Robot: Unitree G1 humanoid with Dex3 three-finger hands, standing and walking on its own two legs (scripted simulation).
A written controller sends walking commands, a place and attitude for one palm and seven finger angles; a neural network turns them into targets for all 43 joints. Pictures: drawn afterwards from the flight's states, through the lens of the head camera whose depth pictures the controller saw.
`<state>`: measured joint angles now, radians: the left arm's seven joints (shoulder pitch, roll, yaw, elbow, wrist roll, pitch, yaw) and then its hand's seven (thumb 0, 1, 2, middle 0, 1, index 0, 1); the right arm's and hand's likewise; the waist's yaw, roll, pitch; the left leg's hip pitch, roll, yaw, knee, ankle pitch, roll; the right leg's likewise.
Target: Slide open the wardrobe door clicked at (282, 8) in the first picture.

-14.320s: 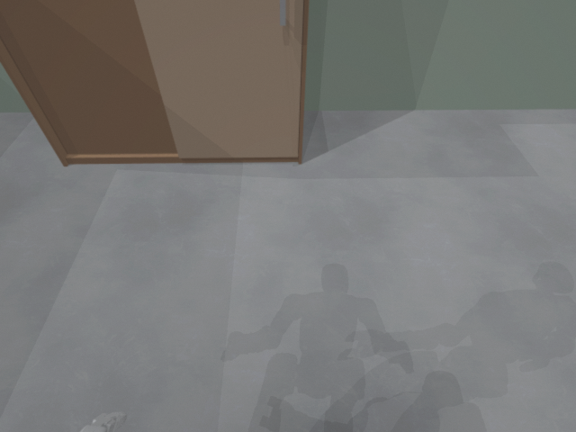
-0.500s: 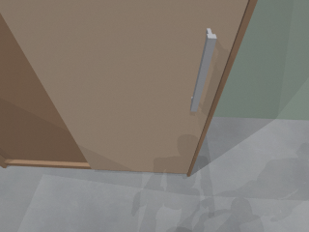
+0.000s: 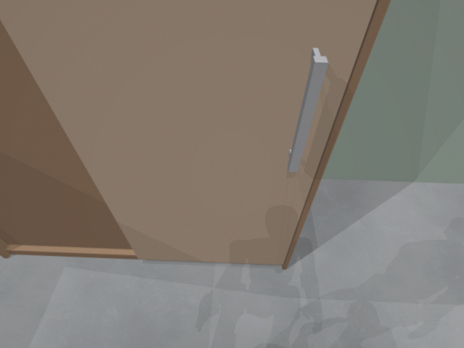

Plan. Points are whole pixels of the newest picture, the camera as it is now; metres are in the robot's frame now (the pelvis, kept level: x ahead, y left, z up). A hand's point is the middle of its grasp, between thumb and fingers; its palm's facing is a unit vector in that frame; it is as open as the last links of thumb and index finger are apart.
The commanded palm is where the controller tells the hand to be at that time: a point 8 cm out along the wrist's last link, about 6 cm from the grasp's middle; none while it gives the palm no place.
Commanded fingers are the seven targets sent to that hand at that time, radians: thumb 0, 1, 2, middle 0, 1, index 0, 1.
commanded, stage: shuffle to correct the standing spot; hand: right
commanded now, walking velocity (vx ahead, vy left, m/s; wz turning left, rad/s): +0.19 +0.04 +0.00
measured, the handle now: (302, 117) +0.55 -0.11 +0.11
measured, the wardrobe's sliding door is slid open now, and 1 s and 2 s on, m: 0.00 0.00 0.00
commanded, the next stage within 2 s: come to a stop and stand still in 0.18 s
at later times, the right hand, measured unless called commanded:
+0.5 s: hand out of the picture +0.01 -0.17 -0.19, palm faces +0.04 +0.99 -0.15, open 7.4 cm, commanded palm none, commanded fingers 0.00 -0.90 -0.90 0.20 0.30 0.20 0.30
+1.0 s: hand out of the picture +0.15 -0.15 -0.17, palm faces +0.02 +0.98 -0.22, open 7.3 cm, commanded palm none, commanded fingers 0.00 -0.90 -0.90 0.20 0.30 0.20 0.30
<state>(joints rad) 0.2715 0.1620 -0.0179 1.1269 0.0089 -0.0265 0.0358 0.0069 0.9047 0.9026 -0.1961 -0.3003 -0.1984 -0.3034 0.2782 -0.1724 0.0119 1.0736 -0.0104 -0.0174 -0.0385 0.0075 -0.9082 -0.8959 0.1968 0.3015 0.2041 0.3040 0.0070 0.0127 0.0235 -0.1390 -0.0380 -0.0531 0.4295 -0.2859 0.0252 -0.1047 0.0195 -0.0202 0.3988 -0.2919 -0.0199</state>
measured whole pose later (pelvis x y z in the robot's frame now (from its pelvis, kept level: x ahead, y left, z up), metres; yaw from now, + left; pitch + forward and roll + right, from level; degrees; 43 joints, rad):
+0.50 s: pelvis +0.10 -0.02 -0.01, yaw +2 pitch -1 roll +0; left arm 0.21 0.13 -0.01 1.02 0.00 -0.05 0.05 0.01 0.91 0.90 -0.19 -0.30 -0.20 -0.30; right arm 0.44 -0.15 -0.02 1.13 -0.01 0.01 -0.05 0.01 -0.91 -0.90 0.20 0.30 0.20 0.30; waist -0.02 0.08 0.07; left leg -0.20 -0.01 -0.04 0.86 -0.55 0.01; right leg -0.26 -0.01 -0.11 0.59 -0.31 -0.05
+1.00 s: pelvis +0.08 +0.03 +0.00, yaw +0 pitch +0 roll -1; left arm 0.23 0.18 0.04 1.00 0.01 0.05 0.01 0.01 0.91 0.90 -0.19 -0.30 -0.20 -0.30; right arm 0.21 -0.17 -0.02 0.94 -0.03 0.00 -0.03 0.01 -0.91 -0.90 0.20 0.30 0.21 0.30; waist 0.00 0.02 0.06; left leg -0.26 0.04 0.03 0.53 -0.26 0.01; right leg -0.31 0.01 -0.04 0.72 -0.45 0.03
